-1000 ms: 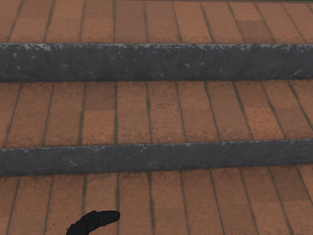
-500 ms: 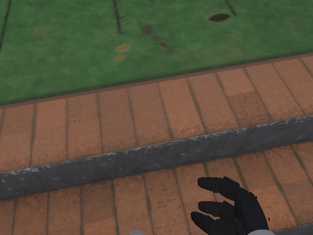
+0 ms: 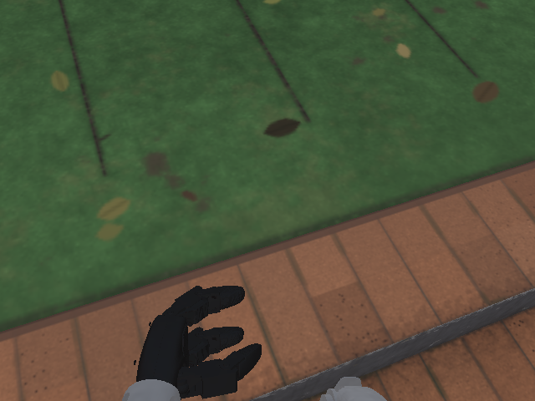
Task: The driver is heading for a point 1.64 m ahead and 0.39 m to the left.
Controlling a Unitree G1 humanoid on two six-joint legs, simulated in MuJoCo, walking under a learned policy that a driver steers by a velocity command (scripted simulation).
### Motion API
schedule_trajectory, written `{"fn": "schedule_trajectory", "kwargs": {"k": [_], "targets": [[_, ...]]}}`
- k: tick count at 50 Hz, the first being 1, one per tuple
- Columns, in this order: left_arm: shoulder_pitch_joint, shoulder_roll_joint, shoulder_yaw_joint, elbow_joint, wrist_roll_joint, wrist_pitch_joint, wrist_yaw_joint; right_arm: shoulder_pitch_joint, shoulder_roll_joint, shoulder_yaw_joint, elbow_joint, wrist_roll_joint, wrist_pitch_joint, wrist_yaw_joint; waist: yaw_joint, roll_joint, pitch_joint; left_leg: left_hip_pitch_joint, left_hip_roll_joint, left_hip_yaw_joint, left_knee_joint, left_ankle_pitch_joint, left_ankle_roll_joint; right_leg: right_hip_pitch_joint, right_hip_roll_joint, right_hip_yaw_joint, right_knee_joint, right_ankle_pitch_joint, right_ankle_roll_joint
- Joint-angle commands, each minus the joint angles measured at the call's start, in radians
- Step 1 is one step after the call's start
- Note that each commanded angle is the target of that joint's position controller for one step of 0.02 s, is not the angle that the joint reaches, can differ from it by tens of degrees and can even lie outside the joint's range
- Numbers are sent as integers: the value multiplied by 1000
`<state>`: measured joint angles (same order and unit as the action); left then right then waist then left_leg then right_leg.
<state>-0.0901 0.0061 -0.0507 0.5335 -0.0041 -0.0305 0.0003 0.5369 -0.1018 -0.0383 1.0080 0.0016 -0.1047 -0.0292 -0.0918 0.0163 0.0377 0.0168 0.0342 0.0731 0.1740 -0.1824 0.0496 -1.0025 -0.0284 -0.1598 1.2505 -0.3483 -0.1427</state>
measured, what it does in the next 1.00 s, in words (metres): climbs, turning left: left foot, then right foot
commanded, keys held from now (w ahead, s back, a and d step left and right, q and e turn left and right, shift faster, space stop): q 0.52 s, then no key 0.48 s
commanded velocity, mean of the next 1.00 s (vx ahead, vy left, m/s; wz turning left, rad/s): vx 0.04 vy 0.00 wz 0.34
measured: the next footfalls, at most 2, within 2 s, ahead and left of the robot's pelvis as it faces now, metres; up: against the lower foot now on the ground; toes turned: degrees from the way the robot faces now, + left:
left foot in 0.50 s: +0.14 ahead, +0.14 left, +0.17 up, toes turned +22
right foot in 0.82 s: +0.22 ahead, -0.04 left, +0.17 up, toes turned +19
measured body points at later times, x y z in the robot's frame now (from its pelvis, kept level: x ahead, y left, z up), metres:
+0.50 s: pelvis +0.10 +0.02 +0.12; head +0.09 +0.04 +0.57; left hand +0.17 +0.29 +0.00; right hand +0.29 -0.17 +0.02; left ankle +0.11 +0.12 -0.60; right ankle +0.17 -0.09 -0.59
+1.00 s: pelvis +0.14 +0.03 +0.15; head +0.15 +0.01 +0.60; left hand +0.16 +0.26 +0.03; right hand +0.30 -0.13 +0.01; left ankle +0.11 +0.12 -0.59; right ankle +0.18 -0.05 -0.59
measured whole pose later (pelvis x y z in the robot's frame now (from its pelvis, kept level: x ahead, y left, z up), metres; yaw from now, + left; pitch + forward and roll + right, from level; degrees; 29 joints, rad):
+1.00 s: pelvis +0.14 +0.03 +0.15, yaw +22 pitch +0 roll +0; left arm 0.28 0.09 0.01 0.75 0.01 -0.02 0.05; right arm 0.30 -0.11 -0.03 0.78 -0.01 -0.01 -0.03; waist 0.00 0.03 -0.02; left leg -0.22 -0.02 0.02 0.45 -0.23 0.03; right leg -0.23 0.01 -0.08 0.45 -0.23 -0.05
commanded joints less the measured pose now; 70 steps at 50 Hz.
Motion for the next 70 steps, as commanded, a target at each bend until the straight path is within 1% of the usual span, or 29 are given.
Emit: {"fn": "schedule_trajectory", "kwargs": {"k": [1,2,3,4,5,6,8,11,12,16,17,19,22,23,24,25,26,27,29,33,37,39,40,41,42,45,50,56,70], "targets": [[438,218,93,70,31,-27,26,-23,-219,-58,-159,59,-64,55,222,25,-508,-334,96,-87,638,1082,6,1009,-139,384,-335,395,-135],[515,298,121,58,56,-6,47,-86,-223,-64,-204,70,-53,74,307,-256,-597,-480,-121,-46,1142,49,-27,1049,-380,797,-682,657,-304],[371,306,129,30,42,7,44,-73,-179,-74,-204,12,-30,76,243,-175,-612,-523,-126,-229,1587,-125,-49,901,-385,904,-784,434,-315],[218,270,124,38,33,9,37,-128,-117,-71,-259,-16,2,61,149,-89,-479,-630,-69,-210,1722,-47,-48,768,-375,821,-797,65,-271],[175,214,119,87,23,3,40,-197,-83,-65,-312,-39,32,30,112,-17,-302,-716,-25,-171,1719,7,-28,638,-355,716,-771,-137,-197],[168,165,103,146,15,-14,41,-222,-61,-51,-337,-60,54,3,65,13,-123,-751,-13,-171,1693,28,-11,488,-300,587,-764,-166,-124],[164,115,87,216,28,-33,36,-129,-31,-32,-324,-48,93,-16,-15,16,-19,-748,-24,-162,1678,31,5,358,-254,391,-755,-127,-60],[249,134,88,280,34,-58,26,-150,11,-8,-355,-42,111,-23,-27,-50,-12,-856,-23,-176,1617,111,-6,435,-235,225,-768,29,-36],[274,171,98,282,34,-73,20,-176,-12,-11,-371,-52,111,-23,-17,-49,-34,-873,-20,-156,1623,113,-14,471,-258,219,-807,64,-51],[224,258,115,213,47,-81,49,-264,-90,-26,-421,-33,126,-29,3,-94,-115,-735,60,-105,1232,59,-44,590,-318,117,-893,243,-56],[192,268,117,194,49,-79,49,-245,-102,-26,-391,-19,129,-26,5,-90,-144,-590,55,-23,1077,-3,-25,564,-279,6,-888,308,-29],[232,327,137,182,56,-76,47,-306,-108,-30,-415,9,132,-16,52,-168,-139,-459,48,34,880,-111,5,596,-285,-35,-894,272,-17],[280,324,140,150,49,-30,47,-297,-116,-45,-431,-14,136,-20,92,-169,-143,-403,41,55,695,-192,24,694,-346,5,-815,138,10],[299,317,141,152,38,-4,46,-281,-109,-47,-421,-19,131,-17,93,-131,-124,-379,13,67,546,-196,27,718,-321,-21,-739,68,38],[363,300,143,173,38,26,39,-257,-124,-55,-398,-24,119,-7,103,-25,-96,-346,-21,40,401,-194,25,713,-260,-67,-581,1,70],[400,276,144,167,45,48,36,-204,-165,-64,-404,-36,100,6,85,110,-60,-251,91,-193,294,-63,40,523,-205,-86,-340,-175,121],[350,207,118,81,27,51,31,-199,-255,-83,-446,-19,96,-7,80,316,-59,-176,256,-531,234,257,146,253,-80,-27,-141,-225,210],[303,207,119,65,32,47,39,-175,-290,-103,-460,-22,104,-23,17,284,-146,-248,351,-678,85,137,275,306,-62,94,27,-194,230],[215,229,131,71,17,33,40,-297,-210,-71,-470,-45,118,-26,59,140,-33,-396,265,-482,82,-145,274,320,-84,152,150,-25,236],[257,209,126,85,32,52,35,-332,-138,-32,-463,-40,95,-29,95,40,-63,-339,144,-288,205,73,198,388,-46,133,43,46,182],[273,164,93,85,-4,50,35,-252,-164,-35,-433,-51,101,-38,54,135,-70,-198,125,-244,222,234,169,523,18,86,-512,-224,137],[381,149,90,135,-3,43,51,-253,-143,-28,-410,-28,97,-32,84,128,-96,-232,148,-253,258,311,146,717,21,75,-783,32,113],[426,138,85,166,11,35,58,-256,-102,-17,-387,-6,91,-22,102,71,-103,-303,134,-253,271,277,96,843,-19,137,-873,241,104],[440,178,89,161,29,18,62,-221,-69,-12,-374,-4,84,-5,88,-62,-126,-393,83,-208,340,105,48,954,-128,266,-914,416,99],[342,207,90,129,30,16,63,-178,-52,-10,-368,16,91,8,31,-234,-129,-380,14,-141,314,-114,7,856,-183,335,-895,406,28],[281,170,83,115,11,7,57,-223,-111,-20,-321,-12,96,0,57,-121,-36,-275,19,-138,231,-31,-6,731,-109,287,-945,57,55],[395,177,94,182,10,-16,55,-218,-90,-17,-261,-13,70,-1,92,-35,-75,-283,48,-155,185,62,9,869,-84,228,-887,307,60],[416,168,90,222,15,-5,60,-178,-65,-13,-192,-5,75,-10,91,-13,-42,-279,51,-151,175,55,8,864,-83,229,-905,289,55],[471,174,73,322,14,4,63,-118,-75,3,-88,-8,86,-20,94,-15,10,-284,61,-144,158,27,4,880,-79,245,-952,243,44]]}}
